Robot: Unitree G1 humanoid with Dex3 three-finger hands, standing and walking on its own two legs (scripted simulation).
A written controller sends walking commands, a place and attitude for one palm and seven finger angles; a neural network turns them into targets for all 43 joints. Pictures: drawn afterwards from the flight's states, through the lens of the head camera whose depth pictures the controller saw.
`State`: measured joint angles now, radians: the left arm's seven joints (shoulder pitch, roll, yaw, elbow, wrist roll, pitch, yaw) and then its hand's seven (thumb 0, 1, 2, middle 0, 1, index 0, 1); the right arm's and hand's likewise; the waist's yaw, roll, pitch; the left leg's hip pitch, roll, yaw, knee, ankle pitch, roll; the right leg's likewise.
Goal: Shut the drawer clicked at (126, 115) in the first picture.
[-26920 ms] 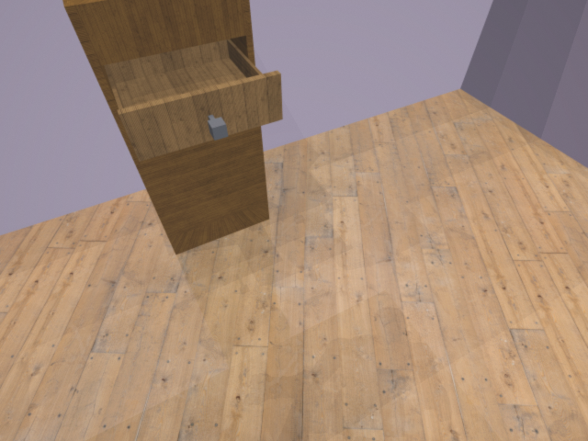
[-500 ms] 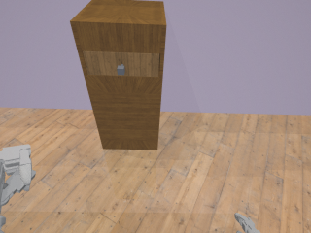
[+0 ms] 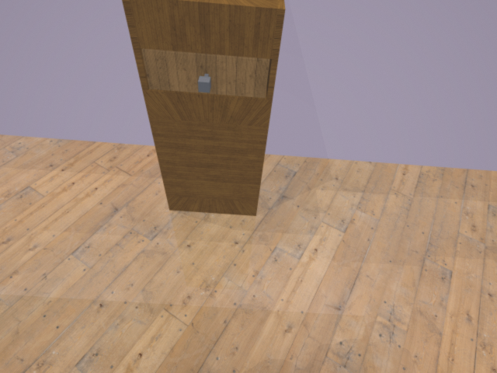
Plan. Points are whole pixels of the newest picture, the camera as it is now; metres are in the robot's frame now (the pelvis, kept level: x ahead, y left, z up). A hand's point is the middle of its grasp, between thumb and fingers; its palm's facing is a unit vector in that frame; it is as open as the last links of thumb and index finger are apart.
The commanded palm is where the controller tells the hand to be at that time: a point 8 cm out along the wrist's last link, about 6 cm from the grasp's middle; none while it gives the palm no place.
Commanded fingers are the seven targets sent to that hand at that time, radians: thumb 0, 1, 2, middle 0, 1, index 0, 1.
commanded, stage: let the arm hang, fingers relaxed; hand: left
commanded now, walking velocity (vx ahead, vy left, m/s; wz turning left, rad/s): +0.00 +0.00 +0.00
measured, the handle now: (205, 81) +0.91 +0.18 -0.02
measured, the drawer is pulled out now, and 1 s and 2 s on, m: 0.00 0.00 0.00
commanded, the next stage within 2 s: look to check the result in 0.76 s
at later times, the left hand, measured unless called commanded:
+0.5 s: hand out of the picture +0.01 +0.18 -0.17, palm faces +0.02 -0.98 -0.22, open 7.1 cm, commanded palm none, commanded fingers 0.00 0.90 0.90 -0.20 -0.30 -0.20 -0.30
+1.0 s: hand out of the picture +0.04 +0.18 -0.16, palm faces +0.01 -0.97 -0.24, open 7.3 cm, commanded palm none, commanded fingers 0.00 0.90 0.90 -0.20 -0.30 -0.20 -0.30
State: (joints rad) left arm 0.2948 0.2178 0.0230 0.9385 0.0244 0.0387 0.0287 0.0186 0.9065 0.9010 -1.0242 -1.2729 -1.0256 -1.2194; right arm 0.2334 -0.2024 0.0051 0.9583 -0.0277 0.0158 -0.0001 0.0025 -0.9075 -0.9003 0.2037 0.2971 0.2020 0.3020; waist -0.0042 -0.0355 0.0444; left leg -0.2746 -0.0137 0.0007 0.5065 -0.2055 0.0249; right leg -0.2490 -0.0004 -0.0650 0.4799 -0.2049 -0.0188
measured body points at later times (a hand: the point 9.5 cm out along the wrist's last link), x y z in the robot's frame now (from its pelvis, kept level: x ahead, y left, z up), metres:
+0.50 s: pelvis +0.00 +0.00 +0.00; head +0.00 -0.01 +0.45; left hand +0.01 +0.23 -0.15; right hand -0.02 -0.22 -0.16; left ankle +0.04 +0.10 -0.74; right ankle +0.04 -0.11 -0.74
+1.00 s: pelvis +0.02 -0.01 +0.01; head +0.03 -0.02 +0.46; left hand +0.04 +0.23 -0.15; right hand +0.02 -0.25 -0.16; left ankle +0.04 +0.10 -0.74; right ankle +0.04 -0.11 -0.74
